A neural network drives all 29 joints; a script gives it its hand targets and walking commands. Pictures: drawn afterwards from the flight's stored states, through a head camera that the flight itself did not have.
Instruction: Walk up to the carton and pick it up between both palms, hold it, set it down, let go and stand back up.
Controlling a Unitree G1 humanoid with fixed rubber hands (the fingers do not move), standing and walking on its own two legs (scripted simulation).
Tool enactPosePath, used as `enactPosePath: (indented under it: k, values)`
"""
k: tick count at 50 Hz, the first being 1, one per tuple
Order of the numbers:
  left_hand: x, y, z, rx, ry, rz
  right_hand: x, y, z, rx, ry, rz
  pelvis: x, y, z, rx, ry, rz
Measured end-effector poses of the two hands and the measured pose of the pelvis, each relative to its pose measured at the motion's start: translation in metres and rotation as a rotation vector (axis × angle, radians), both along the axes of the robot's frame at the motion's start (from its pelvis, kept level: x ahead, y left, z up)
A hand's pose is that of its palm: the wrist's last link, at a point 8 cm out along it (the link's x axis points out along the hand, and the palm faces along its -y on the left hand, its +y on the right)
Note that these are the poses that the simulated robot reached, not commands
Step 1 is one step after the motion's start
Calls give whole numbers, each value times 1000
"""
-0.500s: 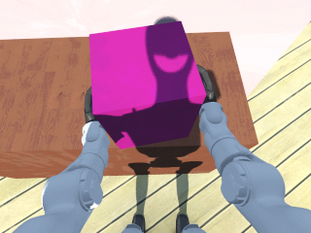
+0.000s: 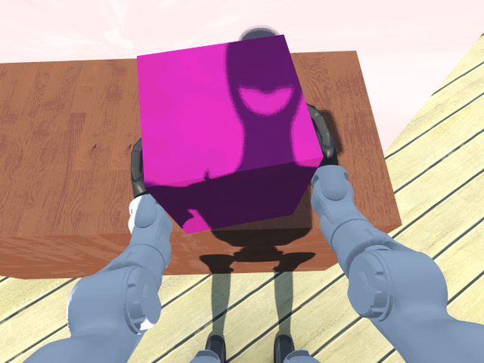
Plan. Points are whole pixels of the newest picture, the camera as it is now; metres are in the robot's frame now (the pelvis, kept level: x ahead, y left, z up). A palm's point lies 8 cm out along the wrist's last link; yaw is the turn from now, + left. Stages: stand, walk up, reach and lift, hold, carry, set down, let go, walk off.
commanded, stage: reach and lift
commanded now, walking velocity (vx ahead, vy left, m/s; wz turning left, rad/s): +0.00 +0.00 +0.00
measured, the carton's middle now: (228, 149) +0.46 +0.05 +0.01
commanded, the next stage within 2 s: none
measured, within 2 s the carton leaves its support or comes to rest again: leaves its support in 0.84 s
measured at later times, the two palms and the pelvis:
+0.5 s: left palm (145, 199) +0.38 +0.20 -0.03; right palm (321, 161) +0.43 -0.10 +0.02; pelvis +0.00 +0.00 +0.00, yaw +0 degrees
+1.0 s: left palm (133, 213) +0.34 +0.19 +0.02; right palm (335, 163) +0.40 -0.10 +0.07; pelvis -0.03 +0.00 +0.00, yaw +0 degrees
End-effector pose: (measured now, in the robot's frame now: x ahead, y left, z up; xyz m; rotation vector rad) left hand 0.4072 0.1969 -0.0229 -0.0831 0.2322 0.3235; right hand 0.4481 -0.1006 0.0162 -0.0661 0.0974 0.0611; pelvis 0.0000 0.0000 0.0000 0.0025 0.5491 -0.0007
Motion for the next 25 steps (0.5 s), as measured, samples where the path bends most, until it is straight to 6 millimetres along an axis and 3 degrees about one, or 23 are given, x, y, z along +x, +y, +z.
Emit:
enactPosePath:
  k: [25]
  values:
    - [-23, 0, -5, -34, 27, 16, -15, 1, 1, -85, 27, 29, -1, 1, 0, -4, 1, -2]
